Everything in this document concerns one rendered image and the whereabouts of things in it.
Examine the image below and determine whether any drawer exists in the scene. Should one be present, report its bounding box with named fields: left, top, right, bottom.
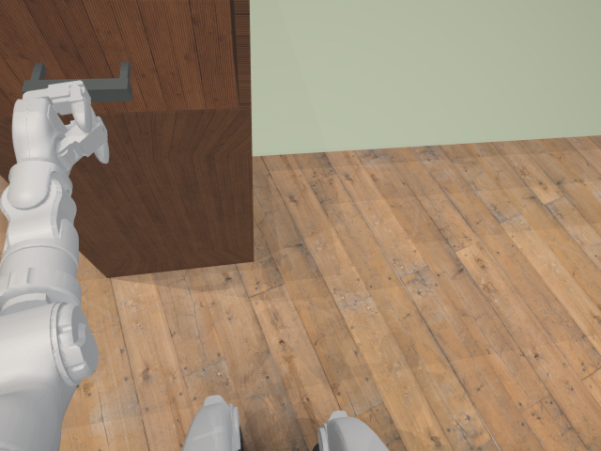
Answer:
left=0, top=0, right=237, bottom=117

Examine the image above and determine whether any robot left forearm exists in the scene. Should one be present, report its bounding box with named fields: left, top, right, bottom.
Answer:
left=0, top=161, right=82, bottom=316

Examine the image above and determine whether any robot left upper arm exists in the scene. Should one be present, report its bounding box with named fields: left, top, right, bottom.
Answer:
left=0, top=302, right=99, bottom=451

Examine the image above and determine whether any robot left thigh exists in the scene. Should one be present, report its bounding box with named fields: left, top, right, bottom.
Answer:
left=181, top=403, right=240, bottom=451

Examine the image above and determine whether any right robot shin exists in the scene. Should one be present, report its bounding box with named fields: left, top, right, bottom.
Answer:
left=327, top=411, right=347, bottom=424

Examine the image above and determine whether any cabinet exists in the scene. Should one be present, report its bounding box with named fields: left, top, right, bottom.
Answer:
left=0, top=0, right=254, bottom=278

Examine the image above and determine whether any handle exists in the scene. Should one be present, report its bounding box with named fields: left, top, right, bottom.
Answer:
left=22, top=61, right=132, bottom=102

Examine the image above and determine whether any left robot hand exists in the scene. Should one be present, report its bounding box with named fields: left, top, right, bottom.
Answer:
left=12, top=80, right=109, bottom=176

